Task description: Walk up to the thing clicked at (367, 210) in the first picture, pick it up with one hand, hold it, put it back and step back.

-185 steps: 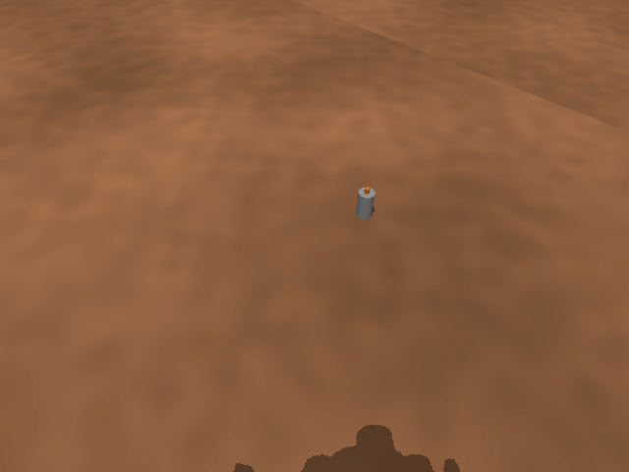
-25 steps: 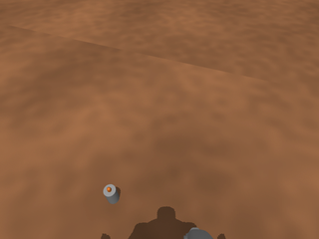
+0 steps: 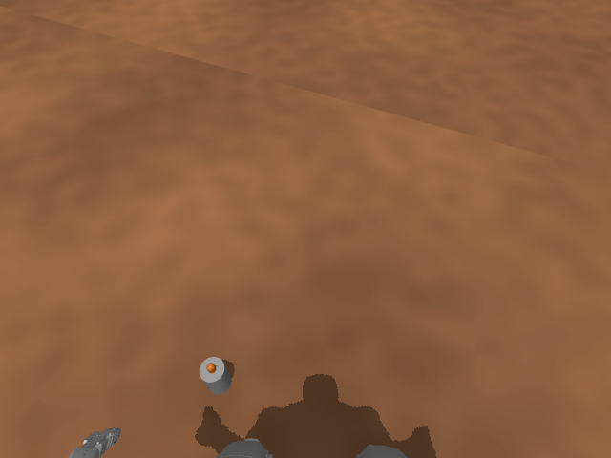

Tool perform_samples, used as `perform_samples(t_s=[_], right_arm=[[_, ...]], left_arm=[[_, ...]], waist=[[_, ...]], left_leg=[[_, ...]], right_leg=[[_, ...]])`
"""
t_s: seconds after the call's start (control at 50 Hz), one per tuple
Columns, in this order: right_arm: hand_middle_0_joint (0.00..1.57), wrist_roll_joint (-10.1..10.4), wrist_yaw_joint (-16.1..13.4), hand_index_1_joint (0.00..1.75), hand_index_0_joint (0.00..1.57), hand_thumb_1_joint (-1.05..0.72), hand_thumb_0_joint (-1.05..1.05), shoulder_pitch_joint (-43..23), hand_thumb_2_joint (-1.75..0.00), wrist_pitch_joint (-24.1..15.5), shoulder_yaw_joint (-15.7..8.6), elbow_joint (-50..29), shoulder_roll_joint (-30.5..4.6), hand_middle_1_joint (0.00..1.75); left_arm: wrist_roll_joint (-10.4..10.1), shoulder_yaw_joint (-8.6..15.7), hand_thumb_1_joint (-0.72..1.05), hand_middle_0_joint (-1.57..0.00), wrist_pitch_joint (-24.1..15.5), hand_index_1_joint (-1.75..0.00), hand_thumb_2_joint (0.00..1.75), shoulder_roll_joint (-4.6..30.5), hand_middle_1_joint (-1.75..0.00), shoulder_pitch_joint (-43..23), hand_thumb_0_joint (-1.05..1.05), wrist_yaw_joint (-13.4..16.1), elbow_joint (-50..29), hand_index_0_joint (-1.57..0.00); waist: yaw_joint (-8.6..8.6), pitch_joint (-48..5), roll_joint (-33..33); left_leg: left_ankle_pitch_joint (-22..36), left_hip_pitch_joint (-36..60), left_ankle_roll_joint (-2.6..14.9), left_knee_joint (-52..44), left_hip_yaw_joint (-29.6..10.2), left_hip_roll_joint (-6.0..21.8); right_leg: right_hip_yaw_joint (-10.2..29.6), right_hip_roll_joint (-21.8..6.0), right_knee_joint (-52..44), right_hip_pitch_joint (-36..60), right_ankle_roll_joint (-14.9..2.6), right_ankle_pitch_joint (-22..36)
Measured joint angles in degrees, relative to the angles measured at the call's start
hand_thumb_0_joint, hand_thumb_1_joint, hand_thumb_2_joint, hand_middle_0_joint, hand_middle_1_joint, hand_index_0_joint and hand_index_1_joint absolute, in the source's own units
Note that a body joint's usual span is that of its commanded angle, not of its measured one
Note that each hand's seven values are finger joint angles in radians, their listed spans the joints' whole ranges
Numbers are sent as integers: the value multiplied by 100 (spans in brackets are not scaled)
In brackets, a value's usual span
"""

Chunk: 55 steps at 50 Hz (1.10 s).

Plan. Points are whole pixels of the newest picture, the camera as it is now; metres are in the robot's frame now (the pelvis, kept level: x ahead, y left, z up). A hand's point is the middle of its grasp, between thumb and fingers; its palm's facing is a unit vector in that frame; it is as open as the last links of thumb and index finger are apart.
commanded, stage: walk up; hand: left
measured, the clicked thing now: (215, 374) +0.41 +0.27 -0.67
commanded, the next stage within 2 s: none
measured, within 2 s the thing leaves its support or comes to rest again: neither
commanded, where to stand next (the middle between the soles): +0.11 +0.01 m, yaw +0 degrees
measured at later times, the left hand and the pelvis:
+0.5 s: hand out of the picture +0.02 +0.27 -0.13, palm faces -0.01 -0.93 -0.37, open 7.3 cm; pelvis -0.01 +0.00 +0.02, yaw +0 degrees
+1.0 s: hand out of the picture +0.13 +0.25 -0.13, palm faces -0.05 -0.94 -0.33, open 7.3 cm; pelvis +0.02 +0.00 +0.03, yaw -1 degrees
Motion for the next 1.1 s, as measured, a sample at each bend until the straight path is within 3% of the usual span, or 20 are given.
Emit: perform_samples(t_s=[0.08,0.12,0.18,0.22,0.26,0.34,0.46,0.82,1.1], right_arm=[[20,-19,34,30,20,-90,0,-198,-90,-15,82,44,63,30],[20,-38,17,30,20,-90,0,-287,-90,-29,111,36,77,30],[21,-35,6,30,20,-90,0,-443,-90,-38,121,41,47,30],[21,-12,1,30,20,-90,0,-568,-90,-9,119,73,1,30],[20,39,-8,30,20,-90,0,-642,-90,33,124,156,-12,30],[20,44,46,30,20,-90,0,-670,-90,19,182,365,111,30],[20,22,127,30,20,-90,0,-679,-90,20,230,679,164,30],[20,24,48,30,20,-90,0,-581,-90,-38,175,1218,130,30],[20,29,11,30,20,-90,0,-826,-90,-47,161,1195,197,30]], left_arm=[[-60,2,91,-20,144,-30,90,29,-30,-180,0,29,206,-21],[-63,13,91,-20,171,-30,90,48,-30,-188,0,9,327,-21],[-38,18,91,-20,147,-30,90,44,-30,-120,0,-11,516,-21],[5,28,91,-20,103,-30,90,-16,-30,-83,0,3,699,-21],[77,2,91,-20,56,-30,90,-100,-30,-10,0,15,855,-21],[103,-56,91,-20,75,-30,90,-70,-30,185,1,-52,1106,-21],[108,-63,91,-20,-9,-30,90,-126,-30,259,1,-104,1337,-21],[66,-62,91,-20,-31,-30,90,-213,-30,-297,1,-80,1401,-21],[71,-82,91,-20,32,-30,90,-211,-30,-603,0,-66,1451,-21]], waist=[[-24,-1,-75],[-31,-59,-102],[-5,-137,-75],[16,-117,74],[24,-120,283],[76,-320,211],[104,-490,347],[-92,-461,121],[-140,-483,114]], left_leg=[[-13,-139,74,104,-51,89],[59,-190,80,23,-49,105],[126,-265,65,-32,-4,125],[129,-270,41,7,-32,203],[183,-185,5,-68,-133,298],[425,104,-4,-579,-30,169],[616,323,-22,-980,-64,189],[760,684,-62,-1595,-21,156],[744,859,-44,-1753,70,140]], right_leg=[[240,313,434,-99,-190,-884],[304,370,506,-71,-228,-1000],[301,369,-27,219,-219,-766],[256,443,-586,478,-84,-110],[173,550,-872,670,36,122],[243,407,-995,762,57,153],[205,439,-1440,1003,40,368],[230,407,-2134,1383,59,563],[312,378,-2329,1542,87,599]])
